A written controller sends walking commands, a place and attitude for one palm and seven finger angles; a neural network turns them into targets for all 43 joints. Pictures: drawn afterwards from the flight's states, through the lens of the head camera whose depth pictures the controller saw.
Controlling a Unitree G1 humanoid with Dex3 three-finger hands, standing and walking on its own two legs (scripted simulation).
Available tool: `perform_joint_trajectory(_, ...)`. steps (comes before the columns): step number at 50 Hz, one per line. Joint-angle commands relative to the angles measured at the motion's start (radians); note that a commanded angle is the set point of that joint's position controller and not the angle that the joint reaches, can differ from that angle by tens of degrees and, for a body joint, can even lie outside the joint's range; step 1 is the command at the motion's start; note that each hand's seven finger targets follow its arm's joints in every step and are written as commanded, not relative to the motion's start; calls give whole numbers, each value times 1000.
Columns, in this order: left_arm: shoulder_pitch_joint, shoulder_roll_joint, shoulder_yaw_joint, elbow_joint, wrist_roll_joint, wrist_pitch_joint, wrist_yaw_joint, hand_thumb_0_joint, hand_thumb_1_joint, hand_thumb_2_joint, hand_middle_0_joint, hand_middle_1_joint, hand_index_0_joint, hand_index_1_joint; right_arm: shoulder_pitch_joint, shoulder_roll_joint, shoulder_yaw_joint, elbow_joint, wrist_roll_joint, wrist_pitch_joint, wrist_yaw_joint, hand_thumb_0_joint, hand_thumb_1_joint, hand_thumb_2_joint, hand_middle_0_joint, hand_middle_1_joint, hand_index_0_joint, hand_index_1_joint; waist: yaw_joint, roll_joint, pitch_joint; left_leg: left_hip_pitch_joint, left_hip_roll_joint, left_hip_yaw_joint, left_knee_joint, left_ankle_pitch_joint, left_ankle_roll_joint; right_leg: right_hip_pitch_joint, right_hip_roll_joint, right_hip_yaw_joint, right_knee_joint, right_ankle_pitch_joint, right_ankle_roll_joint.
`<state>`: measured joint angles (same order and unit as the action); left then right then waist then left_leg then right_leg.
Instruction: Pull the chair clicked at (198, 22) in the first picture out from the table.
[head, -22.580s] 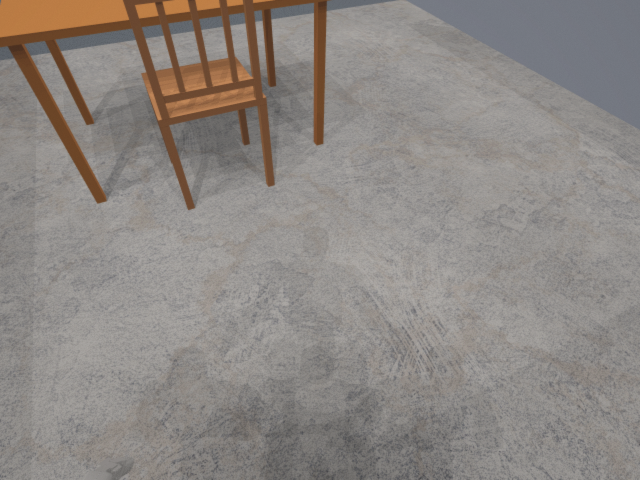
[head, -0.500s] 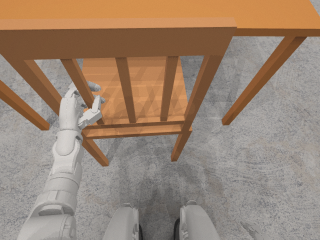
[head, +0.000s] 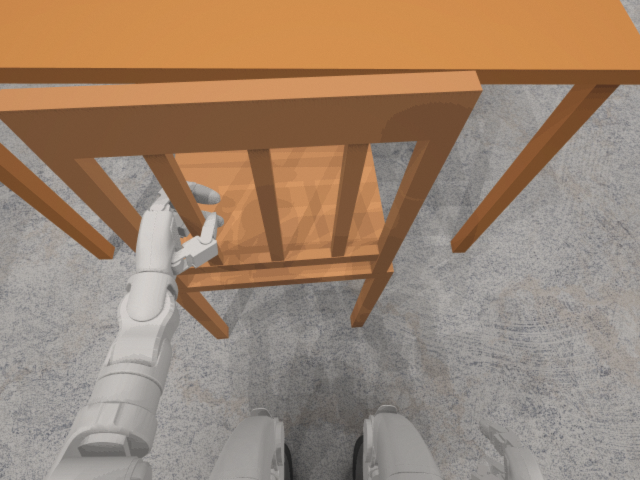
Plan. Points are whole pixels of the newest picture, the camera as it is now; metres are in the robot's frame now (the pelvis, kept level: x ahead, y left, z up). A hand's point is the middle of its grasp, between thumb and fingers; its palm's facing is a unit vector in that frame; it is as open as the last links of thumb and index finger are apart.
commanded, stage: step backward, pulling the chair out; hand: left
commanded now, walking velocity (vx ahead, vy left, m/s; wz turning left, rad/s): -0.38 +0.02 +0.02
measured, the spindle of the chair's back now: (270, 213) +0.44 +0.07 +0.00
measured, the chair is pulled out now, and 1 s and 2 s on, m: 0.03 0.16 0.28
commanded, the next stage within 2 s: none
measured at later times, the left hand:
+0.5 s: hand (218, 273) +0.35 +0.12 +0.01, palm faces -0.04 -0.99 -0.14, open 5.2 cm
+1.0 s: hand (222, 354) +0.26 +0.11 +0.01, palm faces -0.03 -0.99 -0.14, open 5.2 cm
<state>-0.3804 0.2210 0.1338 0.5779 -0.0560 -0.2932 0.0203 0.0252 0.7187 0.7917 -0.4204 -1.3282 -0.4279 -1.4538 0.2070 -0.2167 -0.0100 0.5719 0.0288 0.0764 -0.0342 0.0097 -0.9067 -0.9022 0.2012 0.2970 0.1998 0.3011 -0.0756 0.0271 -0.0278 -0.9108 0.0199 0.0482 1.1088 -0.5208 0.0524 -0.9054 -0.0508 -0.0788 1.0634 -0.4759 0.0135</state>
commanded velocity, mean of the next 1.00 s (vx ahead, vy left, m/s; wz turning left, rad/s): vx -0.38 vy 0.00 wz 0.05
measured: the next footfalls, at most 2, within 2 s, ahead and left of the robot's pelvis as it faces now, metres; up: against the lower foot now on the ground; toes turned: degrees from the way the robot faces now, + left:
left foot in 1.00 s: -0.10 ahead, +0.16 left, +0.00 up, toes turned +2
right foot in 1.70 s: -0.08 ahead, -0.12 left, +0.00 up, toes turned -5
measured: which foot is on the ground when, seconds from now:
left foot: down 0.00-0.78, up 0.80-0.98, down 1.00-1.00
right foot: down 0.00-1.00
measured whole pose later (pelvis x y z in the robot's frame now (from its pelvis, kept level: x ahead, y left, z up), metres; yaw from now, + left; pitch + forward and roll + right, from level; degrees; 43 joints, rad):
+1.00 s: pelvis -0.10 +0.01 +0.07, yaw +3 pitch +4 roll +1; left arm -0.48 0.11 -0.01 0.95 -0.05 -0.15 0.11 0.05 0.71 0.76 -0.26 -1.12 -0.50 -1.45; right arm 0.19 -0.32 -0.02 0.73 0.06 0.03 -0.12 0.01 -0.91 -0.90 0.20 0.30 0.20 0.30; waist -0.09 0.00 0.12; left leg -0.30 0.01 -0.04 0.56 -0.36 -0.03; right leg -0.51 -0.12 -0.07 0.50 -0.07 0.03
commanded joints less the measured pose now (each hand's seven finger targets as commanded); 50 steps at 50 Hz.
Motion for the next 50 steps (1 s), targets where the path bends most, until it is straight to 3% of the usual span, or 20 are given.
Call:
perform_joint_trajectory(1,-194,177,-6,-154,42,65,86,0,900,900,-500,-1450,-500,-1450,125,-148,-37,-104,28,20,-65,0,-900,-900,200,300,200,300,-1,64,-555,511,57,-125,-365,577,-30,494,-41,98,-270,604,-39)
perform_joint_trajectory(3,-221,159,-35,-90,45,98,95,0,900,900,-500,-1450,-500,-1450,109,-152,-27,-83,29,31,-80,0,-900,-900,200,300,200,300,-4,15,-433,505,98,-145,-427,600,-22,519,-45,92,-323,597,-27)
perform_joint_trajectory(5,-286,160,-49,-15,41,104,101,0,900,900,-500,-1450,-500,-1450,110,-160,-23,-57,26,34,-88,0,-900,-900,200,300,200,300,-6,-25,-394,519,115,-133,-460,630,-25,584,-70,113,-379,697,-24)
perform_joint_trajectory(6,-339,176,-42,-4,44,97,103,0,900,900,-500,-1450,-500,-1450,111,-164,-25,-47,25,31,-94,0,-900,-900,200,300,200,300,-6,-33,-389,546,118,-130,-476,674,-32,614,-81,114,-402,754,-29)
perform_joint_trajectory(8,-360,167,-58,58,45,85,97,0,900,900,-500,-1450,-500,-1450,120,-169,-29,-29,22,31,-99,0,-900,-900,200,300,200,300,-4,57,-381,618,136,-128,-503,798,-42,629,-92,121,-429,806,-34)
perform_joint_trajectory(11,-349,154,-75,128,46,76,88,0,900,900,-500,-1450,-500,-1450,112,-173,-32,-14,17,36,-95,0,-900,-900,200,300,200,300,10,163,-363,711,169,-150,-529,943,-44,634,-85,120,-462,745,-39)
perform_joint_trajectory(14,-312,121,-102,157,40,71,76,0,900,900,-500,-1450,-500,-1450,92,-170,-32,-19,14,38,-86,0,-900,-900,200,300,200,300,23,164,-360,730,187,-160,-560,897,-49,667,-77,118,-490,671,-47)
perform_joint_trajectory(19,-262,111,-115,128,28,63,68,0,900,900,-500,-1450,-500,-1450,56,-169,-32,-37,19,38,-89,0,-900,-900,200,300,200,300,30,84,-357,708,187,-152,-609,779,-52,730,-91,135,-505,729,-53)
perform_joint_trajectory(24,-270,110,-116,101,32,60,69,0,900,900,-500,-1450,-500,-1450,40,-169,-34,-32,15,39,-90,0,-900,-900,200,300,200,300,29,93,-367,782,211,-145,-618,877,-45,694,-70,121,-484,666,-43)
perform_joint_trajectory(27,-288,116,-112,107,31,54,71,0,900,900,-500,-1450,-500,-1450,27,-167,-34,-26,14,31,-89,0,-900,-900,200,300,200,300,34,112,-361,757,223,-148,-635,801,-31,687,-65,123,-464,570,-44)
perform_joint_trajectory(29,-306,110,-114,123,30,50,73,0,900,900,-500,-1450,-500,-1450,16,-167,-32,-19,11,21,-87,0,-900,-900,200,300,200,300,39,127,-314,704,232,-156,-660,703,-17,668,-57,118,-446,469,-41)
perform_joint_trajectory(31,-330,141,-91,127,32,42,78,0,900,900,-500,-1450,-500,-1450,12,-166,-33,-8,11,10,-92,0,-900,-900,200,300,200,300,44,111,-297,663,231,-154,-664,619,-6,675,-60,124,-444,449,-40)
perform_joint_trajectory(33,-341,124,-106,149,28,38,79,0,900,900,-500,-1450,-500,-1450,9,-161,-31,3,15,-1,-93,0,-900,-900,200,300,200,300,44,66,-284,615,208,-144,-644,514,-12,687,-78,143,-461,459,-46)
perform_joint_trajectory(35,-360,141,-102,169,25,31,84,0,900,900,-500,-1450,-500,-1450,14,-159,-35,17,22,-17,-98,0,-900,-900,200,300,200,300,39,-14,-277,606,146,-113,-580,365,-34,657,-134,218,-546,455,-69)
perform_joint_trajectory(38,-362,172,-94,219,24,33,99,0,900,900,-500,-1450,-500,-1450,42,-158,-39,50,32,-43,-94,0,-900,-900,200,300,200,300,33,-156,-265,654,19,-67,-402,98,-72,570,-291,372,-764,324,-130)
perform_joint_trajectory(40,-365,167,-92,234,30,46,103,0,900,900,-500,-1450,-500,-1450,15,-161,-36,54,33,-57,-90,0,-900,-900,200,300,200,300,58,-182,-249,586,-8,-102,-269,24,-75,604,-344,391,-804,311,-159)
perform_joint_trajectory(42,-370,158,-92,231,34,63,106,0,900,900,-500,-1450,-500,-1450,12,-160,-29,68,31,-67,-85,0,-900,-900,200,300,200,300,53,-184,-264,535,-5,-143,-255,4,-77,690,-363,360,-760,461,-177)
perform_joint_trajectory(45,-365,140,-95,203,33,82,105,0,900,900,-500,-1450,-500,-1450,17,-164,-23,84,30,-76,-82,0,-900,-900,200,300,200,300,41,-149,-308,583,-6,-126,-391,45,-81,761,-322,261,-698,576,-137)
perform_joint_trajectory(48,-335,109,-125,186,26,109,100,0,900,900,-500,-1450,-500,-1450,42,-168,-25,86,28,-74,-89,0,-900,-900,200,300,200,300,33,-145,-300,647,3,-63,-644,183,-79,781,-261,191,-662,527,-81)
perform_joint_trajectory(50,-346,72,-149,139,29,116,91,0,900,900,-500,-1450,-500,-1450,44,-187,-39,59,19,-68,-97,0,-900,-900,200,300,200,300,39,-71,-302,649,81,-109,-757,353,-51,804,-157,128,-573,522,-31)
